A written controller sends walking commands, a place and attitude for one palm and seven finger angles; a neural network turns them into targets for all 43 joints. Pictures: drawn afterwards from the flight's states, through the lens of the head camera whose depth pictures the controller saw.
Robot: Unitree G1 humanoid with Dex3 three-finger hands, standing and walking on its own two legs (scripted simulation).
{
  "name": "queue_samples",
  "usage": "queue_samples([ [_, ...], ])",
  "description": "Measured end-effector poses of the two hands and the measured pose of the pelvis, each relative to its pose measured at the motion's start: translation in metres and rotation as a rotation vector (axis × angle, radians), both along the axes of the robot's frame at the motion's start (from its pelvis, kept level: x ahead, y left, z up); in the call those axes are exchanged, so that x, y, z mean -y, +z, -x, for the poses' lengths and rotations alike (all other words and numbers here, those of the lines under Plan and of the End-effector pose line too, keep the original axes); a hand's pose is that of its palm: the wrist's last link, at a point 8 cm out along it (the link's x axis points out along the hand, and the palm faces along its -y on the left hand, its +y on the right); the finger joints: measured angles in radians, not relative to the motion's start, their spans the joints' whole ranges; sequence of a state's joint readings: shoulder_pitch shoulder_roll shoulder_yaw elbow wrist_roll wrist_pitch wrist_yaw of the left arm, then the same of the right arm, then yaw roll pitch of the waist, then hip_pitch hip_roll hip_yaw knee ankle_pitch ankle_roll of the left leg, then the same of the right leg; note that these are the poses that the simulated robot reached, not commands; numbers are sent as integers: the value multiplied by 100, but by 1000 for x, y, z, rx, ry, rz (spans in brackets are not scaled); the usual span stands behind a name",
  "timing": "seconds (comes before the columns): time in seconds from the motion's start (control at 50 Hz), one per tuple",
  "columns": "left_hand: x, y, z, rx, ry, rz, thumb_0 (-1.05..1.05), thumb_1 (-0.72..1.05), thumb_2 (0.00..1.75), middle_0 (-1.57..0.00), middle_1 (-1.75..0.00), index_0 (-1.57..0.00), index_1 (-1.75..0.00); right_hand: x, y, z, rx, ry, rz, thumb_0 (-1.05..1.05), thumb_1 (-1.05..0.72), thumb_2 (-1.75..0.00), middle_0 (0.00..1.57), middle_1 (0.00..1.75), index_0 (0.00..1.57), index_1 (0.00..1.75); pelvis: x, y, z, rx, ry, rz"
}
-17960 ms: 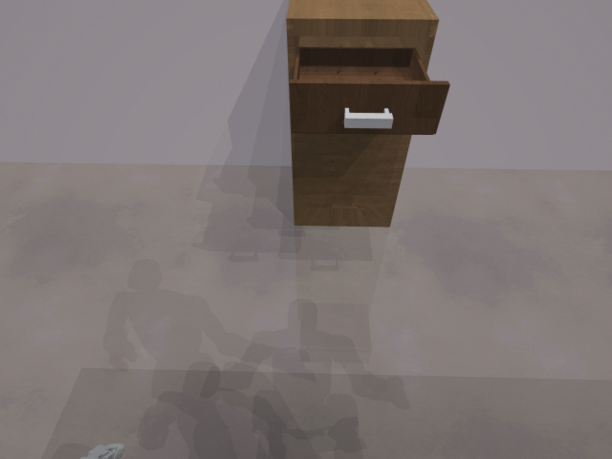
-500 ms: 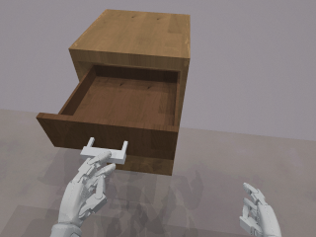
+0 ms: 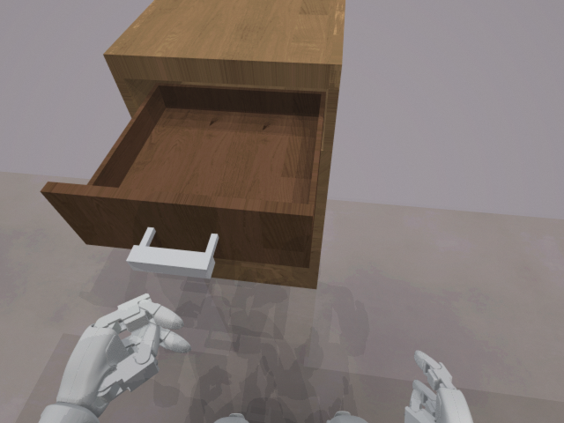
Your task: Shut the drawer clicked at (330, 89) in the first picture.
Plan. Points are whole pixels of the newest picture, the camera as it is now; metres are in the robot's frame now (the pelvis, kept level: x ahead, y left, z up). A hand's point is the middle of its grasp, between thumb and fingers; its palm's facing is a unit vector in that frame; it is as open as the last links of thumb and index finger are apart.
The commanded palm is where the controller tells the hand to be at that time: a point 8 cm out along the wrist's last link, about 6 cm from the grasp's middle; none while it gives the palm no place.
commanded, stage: raise the hand and make a fist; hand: left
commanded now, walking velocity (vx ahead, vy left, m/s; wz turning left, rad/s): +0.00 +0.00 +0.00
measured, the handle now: (176, 249) +0.36 +0.17 +0.04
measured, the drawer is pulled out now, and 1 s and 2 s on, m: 0.30 0.30 0.30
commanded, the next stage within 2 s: bring the fist close to the handle in 1.08 s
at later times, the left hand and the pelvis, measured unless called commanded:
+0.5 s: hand (121, 361) +0.18 +0.16 +0.13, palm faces -0.07 -1.00 -0.05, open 3.1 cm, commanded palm +0.13 +0.21 +0.13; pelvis +0.01 +0.03 +0.01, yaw +1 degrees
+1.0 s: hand (128, 365) +0.17 +0.15 +0.13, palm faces -0.10 -0.99 -0.09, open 3.2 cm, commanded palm +0.13 +0.21 +0.15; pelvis +0.02 +0.01 +0.02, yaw +1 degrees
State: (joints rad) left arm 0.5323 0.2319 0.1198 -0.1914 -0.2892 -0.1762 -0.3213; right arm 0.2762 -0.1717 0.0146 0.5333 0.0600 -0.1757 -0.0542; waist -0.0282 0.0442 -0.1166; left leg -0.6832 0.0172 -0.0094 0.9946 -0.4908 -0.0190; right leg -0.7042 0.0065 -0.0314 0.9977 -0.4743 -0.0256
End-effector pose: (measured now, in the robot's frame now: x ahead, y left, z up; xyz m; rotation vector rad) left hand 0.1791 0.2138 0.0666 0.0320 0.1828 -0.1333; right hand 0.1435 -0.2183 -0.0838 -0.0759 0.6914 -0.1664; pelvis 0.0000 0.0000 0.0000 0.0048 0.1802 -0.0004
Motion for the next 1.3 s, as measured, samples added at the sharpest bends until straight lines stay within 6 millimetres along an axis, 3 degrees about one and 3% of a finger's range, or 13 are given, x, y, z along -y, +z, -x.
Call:
queue_samples([
  [0.1, -30, 26, 24, 105, 150, -68, 1, 90, 90, -94, -112, -94, -111, 19, 10, 7, -30, -5, 78, 1, -90, -90, 20, 30, 20, 30, -5, 5, -8, 6, 9, 8],
  [0.2, -13, 23, 35, 121, 47, -3, 1, 90, 90, -104, -122, -104, -122, 21, 25, -17, 64, 53, 135, 2, -90, -90, 20, 29, 20, 29, -15, 3, -5, 9, 27, 25],
  [0.28, 3, 21, 29, 114, -46, 16, 1, 90, 90, -113, -131, -112, -130, 8, 41, -41, 167, 71, 138, 1, -90, -90, 20, 29, 20, 29, -21, 3, -4, 13, 23, 28],
  [0.4, -11, 52, 19, 223, 56, -20, 2, 89, 90, -125, -144, -125, -143, -25, 59, -67, 260, 108, 67, 1, -90, -90, 20, 29, 20, 29, -25, 7, -10, 36, 20, 31],
  [0.48, -7, 65, 20, 240, 68, -11, 1, 90, 90, -132, -152, -131, -151, -46, 63, -75, 281, 158, 23, 1, -90, -90, 20, 30, 20, 30, -29, 10, -14, 55, 26, 35],
  [0.58, 9, 60, 23, 154, -12, -7, 1, 90, 90, -137, -157, -136, -156, -56, 63, -73, 262, 186, 3, 1, -90, -90, 20, 30, 20, 30, -31, 14, -15, 70, 24, 31],
  [0.78, -5, 85, 23, 230, 75, -43, 1, 89, 90, -140, -160, -139, -159, -36, 53, -55, 192, 163, 23, 1, -90, -90, 20, 30, 20, 30, -24, 18, -19, 83, 27, 31],
  [0.92, 10, 70, 18, 140, -2, -37, 1, 90, 90, -140, -160, -140, -160, -14, 55, -49, 192, 114, 50, 1, -90, -90, 20, 30, 20, 30, -17, 21, -20, 85, 21, 21],
  [1.0, 6, 73, 23, 141, 24, -58, 1, 89, 90, -140, -160, -140, -160, -6, 59, -52, 216, 94, 54, 1, -90, -90, 20, 30, 20, 30, -12, 22, -22, 88, 17, 17],
  [1.12, 1, 83, 28, 209, 86, -62, 1, 89, 90, -140, -160, -140, -160, -4, 61, -61, 246, 121, 50, 1, -90, -90, 20, 30, 20, 29, -7, 22, -21, 96, 28, 19],
  [1.3, 14, 67, 22, 145, 24, -50, 1, 89, 90, -140, -160, -140, -160, -6, 60, -66, 253, 140, 41, 1, -90, -90, 20, 30, 20, 30, -1, 23, -17, 92, 31, 13],
])
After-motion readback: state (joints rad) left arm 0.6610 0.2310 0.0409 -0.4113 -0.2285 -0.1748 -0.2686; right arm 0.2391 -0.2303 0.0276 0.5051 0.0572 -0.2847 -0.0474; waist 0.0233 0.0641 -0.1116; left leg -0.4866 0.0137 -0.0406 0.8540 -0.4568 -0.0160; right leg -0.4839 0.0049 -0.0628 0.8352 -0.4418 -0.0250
